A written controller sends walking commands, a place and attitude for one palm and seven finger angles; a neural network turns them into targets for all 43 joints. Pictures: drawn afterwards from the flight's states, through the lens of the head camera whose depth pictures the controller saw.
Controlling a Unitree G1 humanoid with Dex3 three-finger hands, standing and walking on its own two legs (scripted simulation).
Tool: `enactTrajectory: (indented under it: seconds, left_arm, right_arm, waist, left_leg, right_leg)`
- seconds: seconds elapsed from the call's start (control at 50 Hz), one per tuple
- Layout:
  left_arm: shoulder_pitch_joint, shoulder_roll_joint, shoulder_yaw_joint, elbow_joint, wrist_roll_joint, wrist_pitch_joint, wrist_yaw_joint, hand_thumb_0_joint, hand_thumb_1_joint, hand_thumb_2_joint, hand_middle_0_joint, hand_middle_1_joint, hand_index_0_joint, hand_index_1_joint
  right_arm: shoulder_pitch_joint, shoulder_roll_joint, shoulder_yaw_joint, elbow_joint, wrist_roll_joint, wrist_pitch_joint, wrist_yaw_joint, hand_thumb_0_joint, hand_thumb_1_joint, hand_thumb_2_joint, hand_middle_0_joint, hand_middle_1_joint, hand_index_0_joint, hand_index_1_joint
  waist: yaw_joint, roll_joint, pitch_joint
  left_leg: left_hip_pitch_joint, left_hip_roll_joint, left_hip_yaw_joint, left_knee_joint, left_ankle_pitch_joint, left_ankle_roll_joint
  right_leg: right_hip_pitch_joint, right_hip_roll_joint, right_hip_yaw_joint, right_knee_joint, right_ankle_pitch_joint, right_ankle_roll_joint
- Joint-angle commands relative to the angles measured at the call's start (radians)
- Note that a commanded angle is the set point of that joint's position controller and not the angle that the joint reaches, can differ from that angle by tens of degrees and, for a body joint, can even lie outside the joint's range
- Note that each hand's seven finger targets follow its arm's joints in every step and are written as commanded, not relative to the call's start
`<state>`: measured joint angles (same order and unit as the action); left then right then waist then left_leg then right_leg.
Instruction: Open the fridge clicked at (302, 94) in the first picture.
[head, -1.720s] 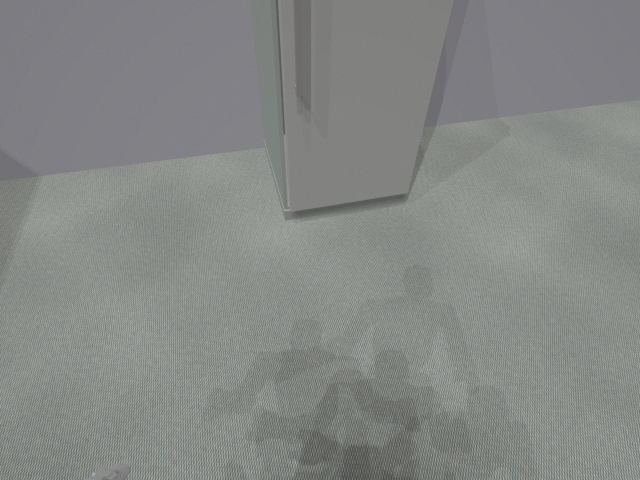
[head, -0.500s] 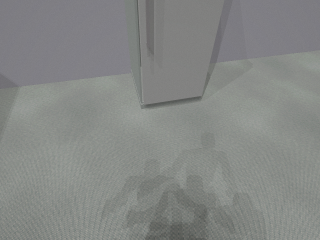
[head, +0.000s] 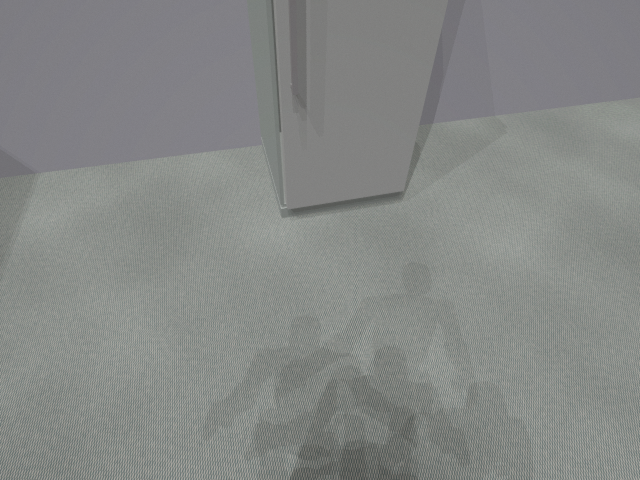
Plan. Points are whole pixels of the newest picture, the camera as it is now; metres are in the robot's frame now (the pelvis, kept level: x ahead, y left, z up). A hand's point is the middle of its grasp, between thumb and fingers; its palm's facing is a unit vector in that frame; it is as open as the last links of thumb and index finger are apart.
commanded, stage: walk to a spot facing it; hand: left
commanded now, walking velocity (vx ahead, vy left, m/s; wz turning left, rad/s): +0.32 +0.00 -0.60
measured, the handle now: (291, 7) +1.27 +0.17 +0.12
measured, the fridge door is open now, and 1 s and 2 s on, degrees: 0 0 0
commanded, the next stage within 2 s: turn to face it in 1.42 s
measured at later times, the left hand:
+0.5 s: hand out of the picture +0.15 +0.12 -0.17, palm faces -0.15 -0.97 -0.20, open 7.4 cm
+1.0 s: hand (270, 314) +0.45 +0.13 -0.18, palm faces -0.33 -0.93 -0.16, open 7.4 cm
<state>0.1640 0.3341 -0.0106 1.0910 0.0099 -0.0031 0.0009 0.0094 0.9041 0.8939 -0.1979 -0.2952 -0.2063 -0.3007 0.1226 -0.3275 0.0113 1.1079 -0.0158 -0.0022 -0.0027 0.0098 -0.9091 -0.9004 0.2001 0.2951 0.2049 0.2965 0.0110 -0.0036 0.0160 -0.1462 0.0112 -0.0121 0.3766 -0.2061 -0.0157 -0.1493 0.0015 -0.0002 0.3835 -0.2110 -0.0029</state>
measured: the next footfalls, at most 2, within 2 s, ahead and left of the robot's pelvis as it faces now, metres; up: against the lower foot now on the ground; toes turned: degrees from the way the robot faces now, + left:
right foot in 0.32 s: +0.12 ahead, -0.14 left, +0.00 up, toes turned -14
left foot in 0.78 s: +0.42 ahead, +0.03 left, +0.00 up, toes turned -9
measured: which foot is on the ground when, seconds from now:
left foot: down 0.00-0.32, up 0.34-0.76, down 0.78-1.00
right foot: down 0.00-0.14, up 0.16-0.30, down 0.32-0.78, up 0.80-1.00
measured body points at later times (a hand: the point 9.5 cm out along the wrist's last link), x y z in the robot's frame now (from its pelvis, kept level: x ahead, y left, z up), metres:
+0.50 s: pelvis +0.12 -0.06 -0.01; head +0.14 -0.07 +0.44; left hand +0.16 +0.17 -0.16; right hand +0.09 -0.31 -0.16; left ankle +0.14 +0.08 -0.67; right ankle +0.08 -0.13 -0.75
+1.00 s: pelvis +0.35 -0.04 +0.00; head +0.37 -0.02 +0.45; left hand +0.46 +0.18 -0.17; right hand +0.30 -0.28 -0.14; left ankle +0.38 +0.03 -0.75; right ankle +0.29 -0.17 -0.64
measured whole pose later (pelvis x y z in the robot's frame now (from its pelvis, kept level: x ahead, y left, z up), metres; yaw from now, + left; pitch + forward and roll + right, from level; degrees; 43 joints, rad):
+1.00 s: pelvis +0.35 -0.04 +0.00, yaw -24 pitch -1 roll -1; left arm 0.30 0.22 0.09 1.03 0.03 0.00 -0.02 0.01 0.91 0.89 -0.19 -0.29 -0.20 -0.30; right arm 0.27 -0.16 -0.05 1.02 -0.02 -0.09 -0.03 -0.02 -0.96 -0.90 0.20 0.30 0.21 0.30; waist 0.02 -0.05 0.01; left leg -0.17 0.06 0.26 0.44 -0.26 0.04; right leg -0.56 -0.08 -0.03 1.22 -0.24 -0.01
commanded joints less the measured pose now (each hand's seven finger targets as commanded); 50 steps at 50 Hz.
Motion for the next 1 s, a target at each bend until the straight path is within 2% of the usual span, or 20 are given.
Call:
enactTrajectory:
  seconds: [0.0,0.08,0.14,0.2,0.24,0.26,0.28,0.3,0.32,0.36,0.44,0.64,0.7,0.72,0.74,0.76,0.78,0.84,0.9,0.98]
  left_arm:
    - [0.05,0.107,0.036,-0.057,0.011,0.019,-0.005,0.0,0.9,0.9,-0.2,-0.3,-0.2,-0.3]
    - [0.067,0.086,0.059,-0.114,0.014,0.018,-0.024,0.0,0.9,0.9,-0.2,-0.3,-0.2,-0.3]
    - [-0.009,0.018,0.063,-0.178,0.012,-0.001,-0.035,0.0,0.9,0.9,-0.2,-0.3,-0.2,-0.3]
    - [-0.028,-0.013,0.07,-0.204,0.01,-0.018,-0.044,0.0,0.9,0.9,-0.2,-0.3,-0.2,-0.3]
    - [0.096,-0.044,0.075,-0.166,0.008,-0.02,-0.051,0.0,0.9,0.9,-0.2,-0.3,-0.2,-0.3]
    - [0.229,-0.031,0.083,-0.121,0.012,-0.023,-0.05,0.0,0.9,0.9,-0.2,-0.3,-0.2,-0.3]
    - [0.393,0.054,0.102,-0.067,0.02,-0.034,-0.037,0.0,0.9,0.9,-0.2,-0.3,-0.2,-0.3]
    - [0.484,0.152,0.123,-0.046,0.015,-0.048,-0.017,0.0,0.9,0.9,-0.2,-0.3,-0.2,-0.3]
    - [0.475,0.138,0.12,-0.051,0.001,-0.047,0.0,0.0,0.9,0.9,-0.2,-0.3,-0.2,-0.3]
    - [0.347,0.075,0.108,-0.085,0.004,-0.05,0.006,0.0,0.9,0.9,-0.2,-0.3,-0.2,-0.3]
    - [0.244,0.004,0.085,-0.101,0.017,-0.062,0.009,0.0,0.9,0.9,-0.2,-0.3,-0.2,-0.3]
    - [0.318,-0.016,0.082,-0.049,0.017,-0.072,0.018,0.0,0.9,0.9,-0.2,-0.3,-0.2,-0.3]
    - [0.286,-0.003,0.09,-0.051,0.014,-0.07,0.018,0.0,0.9,0.9,-0.2,-0.3,-0.2,-0.3]
    - [0.272,-0.009,0.09,-0.053,0.009,-0.07,0.018,0.0,0.9,0.9,-0.2,-0.3,-0.2,-0.3]
    - [0.29,-0.045,0.09,-0.064,0.001,-0.068,0.011,0.0,0.9,0.9,-0.2,-0.3,-0.2,-0.3]
    - [0.338,-0.104,0.082,-0.076,-0.006,-0.065,0.0,0.0,0.9,0.9,-0.2,-0.3,-0.2,-0.3]
    - [0.282,-0.074,0.084,-0.098,0.003,-0.066,0.005,0.0,0.9,0.9,-0.2,-0.3,-0.2,-0.3]
    - [0.168,-0.095,0.092,-0.099,0.02,-0.049,-0.017,0.0,0.9,0.9,-0.2,-0.3,-0.2,-0.3]
    - [0.221,-0.143,0.089,-0.084,0.027,-0.012,-0.026,0.0,0.9,0.9,-0.2,-0.3,-0.2,-0.3]
    - [0.162,-0.142,0.097,-0.114,0.031,0.009,-0.034,0.0,0.9,0.9,-0.2,-0.3,-0.2,-0.3]
  right_arm:
    - [0.06,-0.099,-0.031,-0.048,-0.008,-0.002,-0.005,0.0,-0.9,-0.9,0.2,0.3,0.2,0.3]
    - [0.125,-0.136,-0.06,-0.077,-0.009,-0.013,-0.009,0.0,-0.9,-0.9,0.2,0.3,0.2,0.3]
    - [0.21,-0.169,-0.089,-0.079,-0.004,-0.04,-0.017,0.0,-0.9,-0.9,0.2,0.3,0.2,0.3]
    - [0.218,-0.124,-0.089,-0.076,-0.01,-0.056,-0.021,0.0,-0.9,-0.9,0.2,0.3,0.2,0.3]
    - [0.143,-0.113,-0.085,-0.09,-0.013,-0.056,-0.02,0.0,-0.9,-0.9,0.2,0.3,0.2,0.3]
    - [0.108,-0.102,-0.084,-0.098,-0.01,-0.055,-0.018,0.0,-0.9,-0.9,0.2,0.3,0.2,0.3]
    - [0.098,-0.05,-0.072,-0.119,0.004,-0.055,-0.009,0.0,-0.9,-0.9,0.2,0.3,0.2,0.3]
    - [0.059,0.022,-0.053,-0.175,0.006,-0.062,0.0,0.0,-0.9,-0.9,0.2,0.3,0.2,0.3]
    - [0.026,-0.013,-0.063,-0.189,-0.001,-0.066,0.0,0.0,-0.9,-0.9,0.2,0.3,0.2,0.3]
    - [0.006,0.006,-0.071,-0.168,-0.002,-0.068,0.004,0.0,-0.9,-0.9,0.2,0.3,0.2,0.3]
    - [0.082,0.057,-0.072,-0.135,-0.01,-0.038,0.011,0.0,-0.9,-0.9,0.2,0.3,0.2,0.3]
    - [-0.073,0.101,-0.068,-0.222,-0.003,-0.057,0.032,0.0,-0.9,-0.9,0.2,0.3,0.2,0.3]
    - [0.034,0.078,-0.077,-0.188,-0.005,-0.07,0.019,0.0,-0.9,-0.9,0.2,0.3,0.2,0.3]
    - [0.168,0.046,-0.084,-0.145,-0.008,-0.075,0.007,0.0,-0.9,-0.9,0.2,0.3,0.2,0.3]
    - [0.319,-0.044,-0.106,-0.105,-0.018,-0.08,-0.006,0.0,-0.9,-0.9,0.2,0.3,0.2,0.3]
    - [0.428,-0.156,-0.132,-0.087,-0.021,-0.079,-0.01,0.0,-0.9,-0.9,0.2,0.3,0.2,0.3]
    - [0.401,-0.127,-0.118,-0.093,-0.012,-0.066,-0.011,0.0,-0.9,-0.9,0.2,0.3,0.2,0.3]
    - [0.213,0.038,-0.079,-0.126,-0.011,-0.08,-0.013,0.0,-0.9,-0.9,0.2,0.3,0.2,0.3]
    - [0.204,0.082,-0.069,-0.104,-0.007,-0.099,-0.019,0.0,-0.9,-0.9,0.2,0.3,0.2,0.3]
    - [0.245,0.084,-0.073,-0.086,-0.002,-0.108,-0.024,0.0,-0.9,-0.9,0.2,0.3,0.2,0.3]
  waist:
    - [-0.006,-0.025,0.044]
    - [-0.027,0.072,0.113]
    - [-0.07,0.187,0.108]
    - [-0.058,0.154,0.085]
    - [0.016,0.148,0.047]
    - [0.082,0.063,-0.002]
    - [0.148,-0.166,-0.066]
    - [0.157,-0.409,-0.048]
    - [0.144,-0.279,-0.039]
    - [0.093,-0.109,0.028]
    - [-0.002,-0.045,0.084]
    - [0.04,-0.121,0.083]
    - [-0.017,-0.098,0.042]
    - [-0.075,-0.064,-0.021]
    - [-0.127,0.083,-0.133]
    - [-0.128,0.358,-0.23]
    - [-0.122,0.265,-0.178]
    - [-0.05,0.101,0.07]
    - [0.009,0.096,0.063]
    - [0.012,0.089,0.071]
  left_leg:
    - [-0.067,0.085,-0.033,-0.013,-0.278,0.025]
    - [-0.038,0.166,-0.116,-0.059,-0.453,0.079]
    - [0.13,0.372,-0.29,-0.19,-0.301,0.208]
    - [0.174,0.379,-0.156,-0.098,0.061,0.2]
    - [0.029,0.31,0.01,0.004,0.076,0.127]
    - [-0.088,0.248,0.086,0.187,0.045,0.084]
    - [-0.294,0.146,0.183,0.482,-0.072,0.031]
    - [-0.557,0.028,0.177,0.771,-0.369,-0.011]
    - [-0.596,0.065,0.058,0.849,-0.342,0.008]
    - [-0.587,0.127,0.036,0.867,-0.207,0.009]
    - [-0.475,0.136,0.055,0.744,-0.088,-0.025]
    - [-0.417,0.089,0.11,0.34,0.017,-0.015]
    - [-0.178,0.035,0.152,0.201,0.026,0.008]
    - [0.016,0.033,0.132,0.136,0.058,0.022]
    - [0.27,0.182,-0.039,0.103,0.032,0.063]
    - [0.418,0.468,-0.407,-0.02,-0.01,0.15]
    - [0.321,0.512,-0.494,-0.126,-0.142,0.187]
    - [-0.02,0.405,-0.237,-0.192,-0.182,0.141]
    - [-0.096,0.33,0.005,-0.19,-0.015,0.106]
    - [-0.018,0.314,0.11,-0.216,0.096,0.113]
  right_leg:
    - [-0.108,-0.093,0.168,-0.082,-0.311,-0.04]
    - [-0.289,-0.017,0.136,0.084,-0.371,-0.052]
    - [-0.491,-0.007,-0.004,0.448,-0.287,-0.014]
    - [-0.484,-0.078,-0.003,0.43,-0.313,-0.01]
    - [-0.228,-0.061,-0.066,0.269,-0.205,-0.016]
    - [-0.013,-0.013,-0.105,0.16,-0.065,-0.024]
    - [0.218,-0.112,0.074,0.031,-0.124,-0.065]
    - [0.28,-0.367,0.561,-0.144,-0.111,-0.166]
    - [0.271,-0.387,0.622,-0.172,-0.088,-0.22]
    - [0.136,-0.345,0.522,-0.162,-0.16,-0.238]
    - [-0.065,-0.261,0.289,-0.182,0.005,-0.2]
    - [0.072,-0.203,0.191,-0.126,0.271,-0.161]
    - [0.03,-0.176,0.159,0.011,0.431,-0.139]
    - [-0.03,-0.133,0.134,0.171,0.467,-0.116]
    - [-0.182,-0.064,0.082,0.405,0.275,-0.078]
    - [-0.39,0.055,-0.03,0.751,-0.322,-0.033]
    - [-0.448,0.021,0.043,0.888,-0.35,-0.046]
    - [-0.482,-0.099,0.039,0.943,-0.128,-0.033]
    - [-0.419,-0.112,0.012,0.877,-0.042,-0.012]
    - [-0.53,-0.131,-0.002,0.816,0.07,0.014]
